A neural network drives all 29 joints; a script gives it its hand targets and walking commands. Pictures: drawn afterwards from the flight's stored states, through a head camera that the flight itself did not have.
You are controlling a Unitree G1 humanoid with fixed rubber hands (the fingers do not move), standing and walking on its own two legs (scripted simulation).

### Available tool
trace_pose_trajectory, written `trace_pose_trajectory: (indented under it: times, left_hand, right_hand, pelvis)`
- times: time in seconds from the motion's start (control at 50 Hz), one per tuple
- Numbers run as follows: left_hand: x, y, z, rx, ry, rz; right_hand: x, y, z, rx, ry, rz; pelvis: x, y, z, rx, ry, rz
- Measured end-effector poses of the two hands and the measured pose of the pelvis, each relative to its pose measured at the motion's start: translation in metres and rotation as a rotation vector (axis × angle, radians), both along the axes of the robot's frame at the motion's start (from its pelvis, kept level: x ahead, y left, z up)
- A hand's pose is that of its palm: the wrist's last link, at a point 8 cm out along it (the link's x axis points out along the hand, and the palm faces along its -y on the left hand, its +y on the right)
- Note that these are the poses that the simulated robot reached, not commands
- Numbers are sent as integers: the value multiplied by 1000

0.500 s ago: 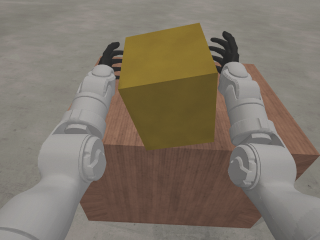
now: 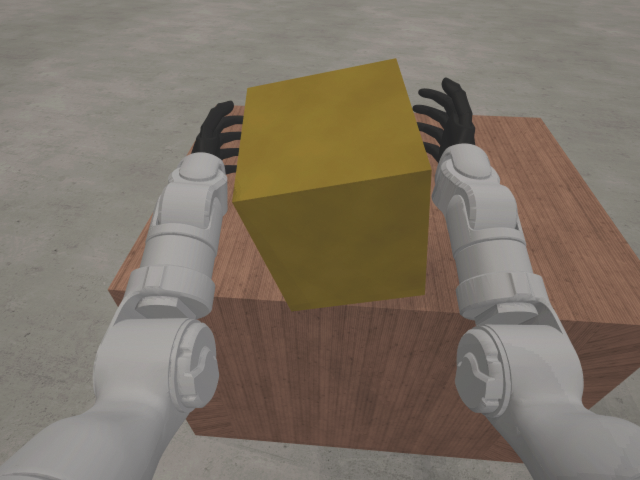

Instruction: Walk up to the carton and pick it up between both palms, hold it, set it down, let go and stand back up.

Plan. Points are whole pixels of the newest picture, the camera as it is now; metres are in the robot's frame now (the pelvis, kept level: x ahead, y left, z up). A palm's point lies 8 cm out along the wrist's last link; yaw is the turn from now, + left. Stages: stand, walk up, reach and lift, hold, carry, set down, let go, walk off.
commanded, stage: hold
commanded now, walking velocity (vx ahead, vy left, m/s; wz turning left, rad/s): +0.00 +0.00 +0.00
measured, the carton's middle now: (339, 195) +0.45 -0.02 +0.14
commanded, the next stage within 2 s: set down in 0.82 s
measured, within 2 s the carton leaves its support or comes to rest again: neither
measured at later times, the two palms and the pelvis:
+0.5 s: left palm (190, 159) +0.43 +0.16 +0.21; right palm (426, 136) +0.44 -0.12 +0.24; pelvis +0.03 +0.00 +0.00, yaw +0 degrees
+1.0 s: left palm (173, 192) +0.35 +0.16 +0.22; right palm (441, 166) +0.38 -0.13 +0.24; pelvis +0.02 +0.00 +0.01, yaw -5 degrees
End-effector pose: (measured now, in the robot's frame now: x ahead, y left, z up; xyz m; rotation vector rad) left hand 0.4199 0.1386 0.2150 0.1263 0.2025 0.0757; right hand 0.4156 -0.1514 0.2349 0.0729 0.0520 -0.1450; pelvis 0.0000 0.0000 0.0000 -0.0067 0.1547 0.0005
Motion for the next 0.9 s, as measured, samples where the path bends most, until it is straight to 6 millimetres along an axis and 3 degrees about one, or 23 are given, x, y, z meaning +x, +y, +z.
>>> trace_pose_trajectory:
  times: [0.1,0.38,0.68,0.84,0.9]
  left_hand:
    - [5,2,-5,-8,20,5]
    - [16,20,4,-17,-28,35]
    - [8,29,-15,-24,11,44]
    - [-6,33,-4,-21,-23,73]
    - [-38,32,9,-35,-102,80]
  right_hand:
    - [7,2,-6,6,19,3]
    - [26,21,10,-3,-28,35]
    - [22,29,-17,3,6,41]
    - [16,34,-6,17,-33,72]
    - [-13,33,4,66,-114,84]
  pelvis:
    - [6,-2,0,0,-1,3]
    - [26,-1,1,5,-5,6]
    - [31,5,3,6,-15,8]
    - [27,5,3,7,-31,6]
    - [25,5,13,11,-62,-39]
